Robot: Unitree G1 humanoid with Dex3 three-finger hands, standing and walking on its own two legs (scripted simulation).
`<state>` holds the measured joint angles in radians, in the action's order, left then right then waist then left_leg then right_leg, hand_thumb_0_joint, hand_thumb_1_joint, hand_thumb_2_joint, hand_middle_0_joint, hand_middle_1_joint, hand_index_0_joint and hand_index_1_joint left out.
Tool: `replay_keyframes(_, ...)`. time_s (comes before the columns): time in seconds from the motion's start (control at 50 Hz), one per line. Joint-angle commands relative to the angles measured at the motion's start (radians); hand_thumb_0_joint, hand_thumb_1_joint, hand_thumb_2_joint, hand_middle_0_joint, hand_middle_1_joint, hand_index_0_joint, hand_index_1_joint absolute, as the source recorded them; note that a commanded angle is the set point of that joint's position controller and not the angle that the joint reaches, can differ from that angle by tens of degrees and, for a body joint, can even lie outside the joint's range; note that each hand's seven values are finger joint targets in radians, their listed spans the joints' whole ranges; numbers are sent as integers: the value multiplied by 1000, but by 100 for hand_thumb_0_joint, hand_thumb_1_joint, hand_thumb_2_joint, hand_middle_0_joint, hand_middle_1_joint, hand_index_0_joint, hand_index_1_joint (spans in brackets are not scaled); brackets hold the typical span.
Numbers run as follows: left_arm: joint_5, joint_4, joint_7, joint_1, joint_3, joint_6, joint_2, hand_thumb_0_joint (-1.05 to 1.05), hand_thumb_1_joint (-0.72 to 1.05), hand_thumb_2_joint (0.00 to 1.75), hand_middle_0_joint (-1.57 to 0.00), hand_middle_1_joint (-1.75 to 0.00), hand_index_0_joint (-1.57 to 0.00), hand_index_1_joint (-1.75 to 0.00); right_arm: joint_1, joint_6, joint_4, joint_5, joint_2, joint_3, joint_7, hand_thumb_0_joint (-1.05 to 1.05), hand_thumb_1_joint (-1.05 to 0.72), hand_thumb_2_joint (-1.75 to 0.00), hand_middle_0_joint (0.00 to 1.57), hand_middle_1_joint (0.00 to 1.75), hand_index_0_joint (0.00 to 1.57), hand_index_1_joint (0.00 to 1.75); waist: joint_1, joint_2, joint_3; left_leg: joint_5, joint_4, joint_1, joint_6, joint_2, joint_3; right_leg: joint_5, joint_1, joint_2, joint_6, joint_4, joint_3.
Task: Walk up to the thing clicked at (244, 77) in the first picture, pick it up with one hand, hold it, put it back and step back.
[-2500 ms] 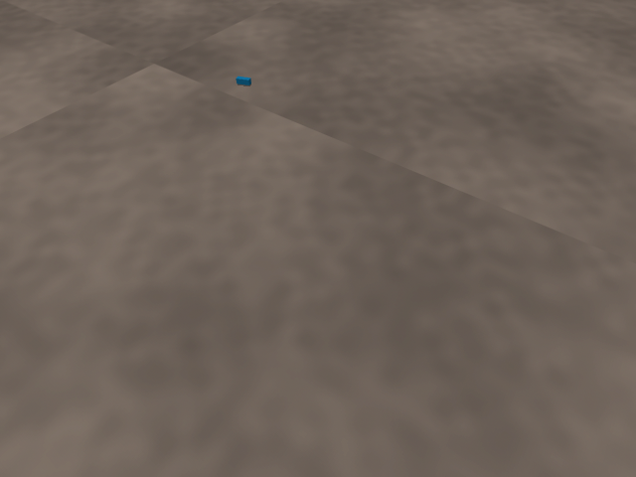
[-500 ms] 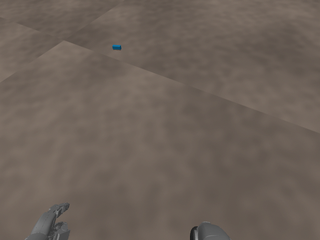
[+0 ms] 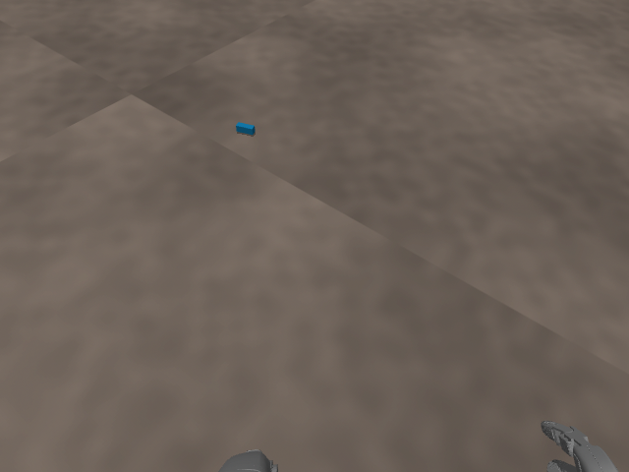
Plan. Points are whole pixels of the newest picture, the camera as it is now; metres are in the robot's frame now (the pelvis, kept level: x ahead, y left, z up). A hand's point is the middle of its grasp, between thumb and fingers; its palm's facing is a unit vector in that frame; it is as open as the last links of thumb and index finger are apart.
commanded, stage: walk up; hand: left
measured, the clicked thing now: (245, 128) +1.66 +0.37 -0.74
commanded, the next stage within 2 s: none
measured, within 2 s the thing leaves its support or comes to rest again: neither
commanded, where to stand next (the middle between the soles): +1.28 +0.14 m, yaw -2 degrees
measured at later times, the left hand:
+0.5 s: hand (191, 268) +0.43 +0.24 -0.10, palm faces -0.03 -0.92 -0.39, open 7.4 cm
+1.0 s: hand (170, 218) +0.57 +0.32 -0.14, palm faces -0.04 -0.94 -0.34, open 7.4 cm
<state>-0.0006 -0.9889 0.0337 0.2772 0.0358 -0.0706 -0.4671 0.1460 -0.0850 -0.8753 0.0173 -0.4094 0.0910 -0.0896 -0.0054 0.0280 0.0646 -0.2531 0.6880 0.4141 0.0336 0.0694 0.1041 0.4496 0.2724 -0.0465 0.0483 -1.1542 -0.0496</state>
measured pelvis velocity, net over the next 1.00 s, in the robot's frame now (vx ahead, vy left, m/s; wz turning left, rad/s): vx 0.54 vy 0.05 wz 0.01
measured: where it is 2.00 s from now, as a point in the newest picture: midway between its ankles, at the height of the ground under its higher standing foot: (294, 252)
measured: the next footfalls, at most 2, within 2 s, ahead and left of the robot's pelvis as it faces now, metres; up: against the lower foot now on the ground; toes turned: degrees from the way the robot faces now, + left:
right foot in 0.36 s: +0.39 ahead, -0.12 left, +0.00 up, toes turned -6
left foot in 0.84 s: +0.65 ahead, +0.14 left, +0.00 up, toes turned +5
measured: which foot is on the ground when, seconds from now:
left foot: down 0.00-0.40, up 0.42-0.82, down 0.84-1.00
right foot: up 0.00-0.34, down 0.36-0.88, up 0.90-1.00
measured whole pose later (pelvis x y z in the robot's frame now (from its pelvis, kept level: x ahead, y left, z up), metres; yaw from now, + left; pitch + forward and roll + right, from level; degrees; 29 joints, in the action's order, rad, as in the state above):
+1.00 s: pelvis +0.54 +0.05 +0.01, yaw +1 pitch -3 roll -2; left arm 0.00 -0.93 0.03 0.32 0.02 -0.07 -0.42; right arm 0.18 -0.06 -0.85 0.01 -0.37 0.07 -0.07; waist 0.00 0.02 0.10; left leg -0.20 0.56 0.32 0.05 0.02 0.08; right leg 0.41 0.34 -0.02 0.04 -1.13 -0.02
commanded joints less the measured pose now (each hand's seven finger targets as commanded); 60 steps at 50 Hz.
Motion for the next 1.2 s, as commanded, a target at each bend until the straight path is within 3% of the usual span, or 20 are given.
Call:
replay_keyframes(0.0, -39, 90, 2, 9, 46, -32, -200, 0, 90, 90, -20, -30, -20, -30, 86, -27, 38, -25, -260, 55, 44, 0, -90, -90, 20, 30, 20, 30, 23, -114, -90, 214, -423, -344, 57, 208, -277, -196, 316, -43, 3, 7, -67)
replay_keyframes(0.14, -12, 160, 34, -129, 44, -3, -151, 0, 90, 90, -20, -30, -20, -30, 100, -47, 45, -14, -237, 45, 38, 0, -90, -90, 20, 30, 20, 30, 22, -146, 20, 310, -513, -300, 126, 163, -98, -313, 321, -53, -47, 348, 54)
replay_keyframes(0.28, -4, 157, 42, -190, 53, -1, -123, 0, 90, 90, -20, -30, -20, -30, 146, -23, 51, -9, -260, 52, 45, 0, -90, -90, 20, 30, 20, 30, 25, -114, 4, 238, -424, -285, 113, 184, -88, -400, 88, -19, 4, 566, 117)
replay_keyframes(0.34, 2, 86, 18, 51, 86, -15, -175, 0, 90, 90, -20, -30, -20, -30, 167, -14, 67, -1, -218, 36, 52, 0, -90, -90, 20, 30, 20, 30, -89, 48, -191, 358, 34, -267, 71, 88, -9, -293, -270, 16, 35, 656, 119)
replay_keyframes(0.36, 11, 68, 4, 165, 115, -23, -252, 0, 90, 90, -20, -30, -20, -30, 233, -13, 73, -4, -161, 15, 46, 0, -90, -90, 20, 30, 20, 30, -120, 219, -289, 123, 293, -85, 45, -6, 20, -141, -477, -146, 60, 702, -118)
replay_keyframes(0.38, 13, 86, -4, 181, 126, -30, -314, 0, 90, 90, -20, -30, -20, -30, 281, -12, 78, -13, -148, 2, 47, 0, -90, -90, 20, 30, 20, 30, -101, 279, -279, -267, 461, 187, 9, -104, -50, -159, -633, -372, 164, 796, -548)
replay_keyframes(0.4, -2, 93, -11, 135, 133, -26, -318, 0, 90, 90, -20, -30, -20, -30, 244, -6, 49, -16, -249, 17, 64, 0, -90, -90, 20, 30, 20, 30, -108, 194, -262, -279, 533, 275, 17, -57, -125, -174, -618, -404, 238, 820, -642)
replay_keyframes(0.42, -13, 116, -15, 95, 124, -26, -283, 0, 90, 90, -20, -30, -20, -30, 183, -7, 44, -12, -258, 22, 66, 0, -90, -90, 20, 30, 20, 30, -104, 111, -195, -229, 578, 267, 13, -20, -165, -209, -496, -377, 243, 851, -559)
replay_keyframes(0.48, -19, 131, -23, -10, 85, -45, -199, 0, 90, 90, -20, -30, -20, -30, 177, 4, 25, -32, -193, 9, 49, 0, -90, -90, 20, 30, 20, 30, -15, 70, -56, -42, 457, 131, 14, 1, -211, -515, -209, -215, 91, 864, -170)
replay_keyframes(0.54, -13, 146, -17, -16, 79, -60, -177, 0, 90, 90, -20, -30, -20, -30, 179, 28, 18, -15, -175, 15, 33, 0, -90, -90, 20, 30, 20, 30, 7, 82, -18, 37, 364, 92, -13, -3, -182, -603, -121, -169, 87, 889, -33)
replay_keyframes(0.64, 5, 166, -17, -9, 87, -70, -204, 0, 90, 90, -20, -30, -20, -30, 19, 45, 78, 0, -159, 22, 2, 0, -90, -90, 20, 30, 20, 30, -8, 89, 34, 136, 109, 121, -59, 25, -126, -469, -80, -163, 89, 962, 47)
replay_keyframes(0.74, 7, 153, -16, 35, 89, -58, -216, 0, 90, 90, -20, -30, -20, -30, -83, 25, 96, 6, -148, 25, -21, 0, -90, -90, 20, 30, 20, 30, -43, 82, -2, 219, -120, -26, -16, 29, -76, -423, -130, -177, 100, 887, 72)
replay_keyframes(0.78, 7, 160, -21, 14, 95, -49, -238, 0, 90, 90, -20, -30, -20, -30, -19, 26, 80, 10, -168, 38, -15, 0, -90, -90, 20, 30, 20, 30, 4, 62, -38, 145, -137, -98, 13, 25, -75, -467, -149, -216, 113, 812, 39)
replay_keyframes(0.82, 3, 173, -29, 14, 76, -40, -204, 0, 90, 90, -20, -30, -20, -30, 168, 18, 21, 30, -227, 64, 0, 0, -90, -90, 20, 30, 20, 30, 101, -77, -145, 66, -184, -359, 58, -13, -70, -554, -78, -141, 77, 484, 106)
replay_keyframes(0.84, -6, 179, -29, 88, 49, -34, -132, 0, 90, 90, -20, -30, -20, -30, 285, 14, -4, 45, -301, 92, 13, 0, -90, -90, 20, 30, 20, 30, 136, -269, -227, -86, -248, -561, 117, 94, -245, -418, 101, -58, 30, 196, 148)
replay_keyframes(0.86, -19, 181, -24, 152, 32, -32, -66, 0, 90, 90, -20, -30, -20, -30, 276, 7, 32, 38, -343, 102, 28, 0, -90, -90, 20, 30, 20, 30, 102, -418, -258, -149, -314, -701, 170, 303, -654, 108, 357, 102, -17, 0, 88)
replay_keyframes(0.88, -14, 162, -42, 144, 53, -23, -177, 0, 90, 90, -20, -30, -20, -30, 243, 10, 41, -6, -360, 101, 34, 0, -90, -90, 20, 30, 20, 30, 103, -307, -269, -194, -389, -699, 253, 353, -774, 107, 401, 53, 18, -77, 20)
replay_keyframes(0.9, -5, 152, -41, 81, 49, -26, -207, 0, 90, 90, -20, -30, -20, -30, 207, 15, 50, -22, -319, 95, 40, 0, -90, -90, 20, 30, 20, 30, 101, -218, -188, -146, -411, -592, 249, 336, -706, 46, 416, 18, 16, -115, -9)
replay_keyframes(0.96, -18, 121, -17, 106, 49, -20, -179, 0, 90, 90, -20, -30, -20, -30, 93, 3, 76, -30, -223, 45, 50, 0, -90, -90, 20, 30, 20, 30, 14, -124, -47, 110, -432, -293, 87, 187, -305, -133, 250, -38, 4, 47, -58)
replay_keyframes(1.18, 4, 165, 18, -96, 58, -2, -121, 0, 90, 90, -20, -30, -20, -30, 165, -16, 83, -5, -221, 50, 42, 0, -90, -90, 20, 30, 20, 30, 54, -128, 84, 107, -508, -260, 133, 158, -164, -336, 278, -69, -46, 453, 64)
